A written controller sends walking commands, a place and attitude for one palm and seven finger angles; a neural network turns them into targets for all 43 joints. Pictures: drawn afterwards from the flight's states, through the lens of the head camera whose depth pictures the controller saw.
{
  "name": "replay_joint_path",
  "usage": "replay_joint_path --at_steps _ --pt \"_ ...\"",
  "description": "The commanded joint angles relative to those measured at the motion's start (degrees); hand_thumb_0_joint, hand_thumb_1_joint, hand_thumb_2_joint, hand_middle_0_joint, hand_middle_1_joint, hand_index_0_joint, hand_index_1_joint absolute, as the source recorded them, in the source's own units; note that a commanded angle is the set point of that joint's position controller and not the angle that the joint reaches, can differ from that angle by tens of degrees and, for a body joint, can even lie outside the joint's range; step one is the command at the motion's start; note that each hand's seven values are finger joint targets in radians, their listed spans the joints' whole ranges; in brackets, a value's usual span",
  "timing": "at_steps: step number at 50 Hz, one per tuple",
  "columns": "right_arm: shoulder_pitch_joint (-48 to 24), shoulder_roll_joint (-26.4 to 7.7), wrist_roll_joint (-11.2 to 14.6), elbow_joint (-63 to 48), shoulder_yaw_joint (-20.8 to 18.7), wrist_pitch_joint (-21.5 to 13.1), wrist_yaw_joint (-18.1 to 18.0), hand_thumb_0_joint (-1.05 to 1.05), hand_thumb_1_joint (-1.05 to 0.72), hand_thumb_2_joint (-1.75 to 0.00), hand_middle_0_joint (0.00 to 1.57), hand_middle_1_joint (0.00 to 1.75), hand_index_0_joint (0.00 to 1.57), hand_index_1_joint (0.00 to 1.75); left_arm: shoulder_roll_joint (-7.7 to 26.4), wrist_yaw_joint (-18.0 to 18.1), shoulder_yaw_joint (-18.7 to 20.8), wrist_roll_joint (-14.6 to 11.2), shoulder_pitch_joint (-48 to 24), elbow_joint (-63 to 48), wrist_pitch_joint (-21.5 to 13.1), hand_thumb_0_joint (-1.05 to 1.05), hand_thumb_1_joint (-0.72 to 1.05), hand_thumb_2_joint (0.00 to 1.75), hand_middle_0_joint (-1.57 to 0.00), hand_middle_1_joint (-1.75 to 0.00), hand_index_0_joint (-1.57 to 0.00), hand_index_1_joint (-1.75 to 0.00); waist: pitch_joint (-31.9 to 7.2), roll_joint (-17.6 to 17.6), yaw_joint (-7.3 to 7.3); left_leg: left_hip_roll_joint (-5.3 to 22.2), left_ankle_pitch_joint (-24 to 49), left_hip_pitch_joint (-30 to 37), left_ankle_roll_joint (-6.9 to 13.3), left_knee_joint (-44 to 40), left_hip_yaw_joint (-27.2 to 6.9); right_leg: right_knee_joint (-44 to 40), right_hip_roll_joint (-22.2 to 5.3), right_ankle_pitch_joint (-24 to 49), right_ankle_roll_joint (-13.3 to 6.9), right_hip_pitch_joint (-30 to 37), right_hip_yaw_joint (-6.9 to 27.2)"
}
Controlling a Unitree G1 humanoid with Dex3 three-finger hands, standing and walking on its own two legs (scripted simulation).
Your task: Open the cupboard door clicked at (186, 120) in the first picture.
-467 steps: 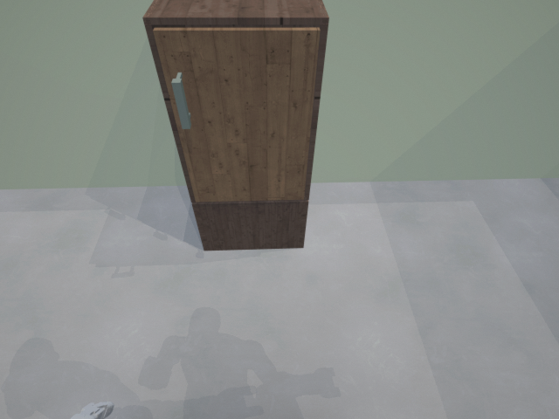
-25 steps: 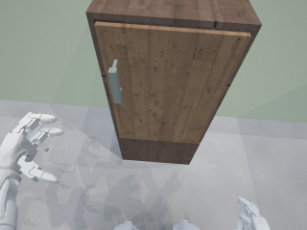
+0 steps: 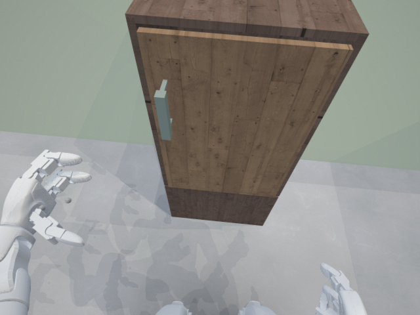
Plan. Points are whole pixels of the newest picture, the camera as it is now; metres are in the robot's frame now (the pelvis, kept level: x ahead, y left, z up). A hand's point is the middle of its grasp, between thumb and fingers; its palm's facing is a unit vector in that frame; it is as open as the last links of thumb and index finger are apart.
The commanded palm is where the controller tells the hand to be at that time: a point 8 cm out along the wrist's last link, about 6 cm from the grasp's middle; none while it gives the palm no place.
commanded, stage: move the hooked fingers beside the handle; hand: left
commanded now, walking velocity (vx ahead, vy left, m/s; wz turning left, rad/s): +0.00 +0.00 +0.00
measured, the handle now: (165, 111) +0.54 +0.14 +0.05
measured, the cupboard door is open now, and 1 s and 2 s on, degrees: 0 0 0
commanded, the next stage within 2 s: none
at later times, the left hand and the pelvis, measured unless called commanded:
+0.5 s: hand (95, 168) +0.36 +0.25 +0.05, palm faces -0.03 -1.00 -0.01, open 14.0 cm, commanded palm +0.34 +0.30 +0.06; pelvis +0.00 +0.00 +0.00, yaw -1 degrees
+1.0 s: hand (112, 146) +0.42 +0.23 +0.05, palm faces -0.05 -1.00 -0.01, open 14.0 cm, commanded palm +0.40 +0.28 +0.05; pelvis +0.00 +0.00 -0.01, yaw -1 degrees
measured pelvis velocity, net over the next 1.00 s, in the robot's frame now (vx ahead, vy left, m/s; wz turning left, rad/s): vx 0.00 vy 0.00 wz -0.02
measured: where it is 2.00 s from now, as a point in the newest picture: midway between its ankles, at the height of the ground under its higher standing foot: outside the picture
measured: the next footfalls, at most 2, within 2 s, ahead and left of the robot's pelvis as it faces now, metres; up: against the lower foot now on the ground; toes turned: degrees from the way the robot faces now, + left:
none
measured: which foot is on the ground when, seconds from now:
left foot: down 0.00-1.00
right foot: down 0.00-1.00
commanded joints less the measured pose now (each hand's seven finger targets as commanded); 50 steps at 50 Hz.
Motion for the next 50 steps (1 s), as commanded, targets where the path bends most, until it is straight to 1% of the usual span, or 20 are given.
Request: replay_joint_path --at_steps 1,7,10,12,13,14,17,18,22,24,26,27,29,34,38,39,43,46,48,50 --pt "0.1 -8.8 0.3 -6.4 -3.7 -2.9 -1.5 0.0 -0.9 -0.9 0.2 0.3 0.2 0.3 12.6 0.8 2.0 -0.9 -19.4 -10.5 -4.1 0.0 -0.5 0.3 -0.3 -1.2 -0.3 -1.2 -12.7 3.9 -2.15 0.2 15.3 5.5 -1.5 -9.5 -2.2 -4.9 1.4 8.0 -1.3 6.8 1.2" --pt "0.8 -8.8 0.2 -5.7 -3.8 -2.1 -1.6 0.0 -0.9 -0.9 0.2 0.3 0.2 0.3 15.5 2.5 3.2 1.0 -23.5 -7.6 -3.7 0.0 -0.5 0.3 -0.3 -1.2 -0.3 -1.2 -16.3 4.8 -1.39 0.1 17.7 5.7 -1.6 -9.2 -1.9 -4.3 0.9 10.3 -1.4 8.8 1.9" --pt "1.5 -8.7 0.1 -5.8 -3.8 -1.3 -1.1 0.0 -0.9 -0.9 0.2 0.3 0.2 0.3 17.0 3.1 5.0 1.4 -22.6 -6.2 -3.4 0.0 -0.5 0.3 -0.3 -1.2 -0.3 -1.2 -18.9 5.0 -0.59 0.1 20.8 6.0 -1.7 -8.9 -1.4 -3.8 1.0 13.3 -1.3 11.0 2.1" --pt "1.5 -8.4 0.0 -6.1 -3.8 -0.8 -0.8 0.0 -0.9 -0.9 0.2 0.3 0.2 0.3 15.8 3.4 4.6 1.2 -21.6 -5.9 -3.3 0.0 -0.5 0.3 -0.3 -1.2 -0.3 -1.2 -19.8 4.8 -0.33 0.1 22.7 5.8 -1.7 -8.8 -1.0 -3.7 0.9 15.4 -1.2 12.3 2.2" --pt "2.0 -8.6 -0.1 -6.1 -3.9 -0.6 -0.7 0.0 -0.9 -0.9 0.2 0.3 0.2 0.3 17.3 3.5 6.1 0.9 -21.0 -5.8 -3.4 0.0 -0.5 0.3 -0.3 -1.2 -0.3 -1.2 -20.5 4.5 0.26 0.3 25.2 6.0 -1.8 -8.6 -1.2 -3.3 1.1 17.2 -1.5 13.4 2.1" --pt "2.2 -8.3 0.0 -6.2 -3.9 -0.4 -0.5 0.0 -0.9 -0.9 0.2 0.3 0.2 0.3 15.8 3.3 4.6 1.1 -21.0 -6.2 -3.5 0.0 -0.5 0.3 -0.3 -1.2 -0.3 -1.2 -21.1 5.6 -0.12 0.4 27.0 6.9 -1.8 -8.5 -0.9 -3.2 1.1 18.4 -1.2 13.0 2.1" --pt "2.7 -8.4 0.1 -5.9 -4.1 0.4 -0.2 0.0 -0.9 -0.9 0.2 0.3 0.2 0.3 13.6 3.8 3.0 1.1 -21.8 -4.1 -3.2 0.0 -0.5 0.3 -0.3 -1.2 -0.3 -1.2 -18.9 3.4 -1.11 0.5 24.9 5.5 -1.7 -8.6 -0.7 -3.7 1.2 17.6 -0.9 11.7 1.9" --pt "3.1 -8.7 0.1 -5.7 -4.1 0.6 -0.3 0.0 -0.9 -0.9 0.2 0.3 0.2 0.3 14.1 3.8 3.4 1.1 -22.8 -2.1 -3.0 0.0 -0.5 0.3 -0.3 -1.2 -0.3 -1.2 -16.9 1.0 -1.57 0.5 23.6 4.1 -1.5 -8.5 -0.9 -3.8 1.4 17.1 -1.1 11.3 1.9" --pt "3.5 -9.0 0.2 -5.0 -4.3 1.6 -0.5 0.0 -0.9 -0.9 0.2 0.3 0.2 0.3 13.9 4.1 2.5 2.1 -27.9 0.9 -3.6 0.0 -0.5 0.3 -0.3 -1.2 -0.3 -1.2 -16.0 1.3 -2.55 0.3 18.8 2.4 -1.1 -8.7 -0.4 -4.5 1.0 14.3 -0.9 10.2 2.6" --pt "4.1 -9.0 0.1 -4.3 -4.4 1.9 -0.7 0.0 -0.9 -0.9 0.2 0.3 0.2 0.3 16.1 4.1 3.3 2.8 -32.4 -0.2 -4.7 0.0 -0.5 0.3 -0.3 -1.2 -0.3 -1.2 -18.5 3.1 -2.57 0.4 19.9 3.6 -1.1 -8.3 -0.5 -3.9 1.0 15.0 -1.1 10.5 3.0" --pt "4.5 -8.9 0.0 -3.8 -4.4 2.2 -0.7 0.0 -0.9 -0.9 0.2 0.3 0.2 0.3 15.9 4.3 2.6 3.4 -34.5 1.1 -5.6 0.0 -0.5 0.3 -0.3 -1.2 -0.3 -1.2 -18.7 3.5 -3.04 0.5 20.1 4.3 -1.1 -8.1 -0.8 -3.8 1.0 14.6 -1.1 9.4 2.8" --pt "4.5 -8.7 -0.1 -3.5 -4.3 2.1 -0.7 0.0 -0.9 -0.9 0.2 0.3 0.2 0.3 15.4 4.5 1.6 3.7 -37.5 -0.2 -6.4 0.0 -0.5 0.3 -0.3 -1.2 -0.3 -1.2 -19.9 5.5 -3.16 0.4 20.6 5.3 -1.2 -8.0 -0.9 -3.6 0.9 14.5 -1.2 9.1 2.9" --pt "5.3 -8.9 -0.3 -2.9 -4.5 2.5 -0.7 0.0 -0.9 -0.9 0.2 0.3 0.2 0.3 17.4 4.9 3.4 3.8 -38.3 1.0 -7.0 0.0 -0.5 0.3 -0.3 -1.2 -0.3 -1.2 -22.0 3.8 -3.13 0.6 21.7 5.9 -1.1 -7.5 -1.0 -3.3 1.1 15.5 -1.0 9.8 3.0" --pt "5.8 -8.6 -0.3 -2.9 -4.3 3.6 -0.2 0.0 -0.9 -0.9 0.2 0.3 0.2 0.3 17.8 5.1 4.2 4.1 -36.3 4.4 -6.5 0.0 -0.5 0.3 -0.3 -1.2 -0.3 -1.2 -23.7 6.3 -1.75 0.7 27.5 6.8 -1.7 -7.4 -0.9 -2.7 1.0 19.2 -1.2 11.4 2.8" --pt "6.2 -9.0 -0.2 -2.9 -4.2 4.8 0.1 0.0 -0.9 -0.9 0.2 0.3 0.2 0.3 16.2 5.3 2.7 4.4 -37.9 10.8 -4.7 0.0 -0.5 0.3 -0.3 -1.2 -0.3 -1.2 -18.3 1.2 -3.04 0.6 21.9 1.5 -1.0 -7.5 -0.3 -3.4 1.2 17.4 -1.1 10.2 2.7" --pt "6.3 -9.2 0.0 -3.0 -4.3 5.1 0.1 0.0 -0.9 -0.9 0.2 0.3 0.2 0.3 17.2 5.3 3.1 5.0 -39.2 11.6 -4.6 0.0 -0.5 0.3 -0.3 -1.2 -0.3 -1.2 -17.6 1.8 -3.38 0.8 20.4 1.1 -1.0 -7.7 -0.1 -3.5 1.2 16.3 -1.0 9.2 2.8" --pt "6.8 -9.3 -0.2 -2.7 -4.3 5.6 0.1 0.0 -0.9 -0.9 0.2 0.3 0.2 0.3 17.3 5.7 2.4 5.3 -46.1 12.4 -6.7 0.0 -0.5 0.3 -0.3 -1.2 -0.3 -1.2 -18.8 1.6 -4.21 0.7 19.2 1.0 -0.7 -6.7 -0.4 -2.8 1.3 15.1 -1.3 8.2 3.0" --pt "7.6 -9.2 -0.5 -1.9 -4.6 5.9 0.2 0.0 -0.9 -0.9 0.2 0.3 0.2 0.3 17.5 5.8 1.9 6.1 -50.0 11.1 -9.0 0.0 -0.5 0.3 -0.3 -1.2 -0.3 -1.2 -23.6 4.3 -4.33 0.9 21.3 4.9 -1.1 -6.0 -0.9 -2.2 1.4 15.0 -1.2 6.8 3.1" --pt "8.0 -9.3 -0.5 -1.3 -4.5 6.0 0.1 0.0 -0.9 -0.9 0.2 0.3 0.2 0.3 17.1 5.9 0.9 6.2 -52.4 11.6 -9.7 0.0 -0.5 0.3 -0.3 -1.2 -0.3 -1.2 -23.7 6.3 -4.89 1.1 22.9 6.6 -1.4 -5.7 -1.6 -1.6 1.6 14.6 -1.5 4.6 2.6" --pt "8.5 -9.4 -0.7 -0.5 -4.5 6.5 0.3 0.0 -0.9 -0.9 0.2 0.3 0.2 0.3 18.0 6.1 1.9 6.7 -52.1 14.6 -9.3 0.0 -0.5 0.3 -0.3 -1.2 -0.3 -1.2 -24.3 5.1 -4.61 1.1 23.1 6.1 -1.4 -5.5 -1.7 -1.7 1.5 14.9 -1.3 5.1 2.6"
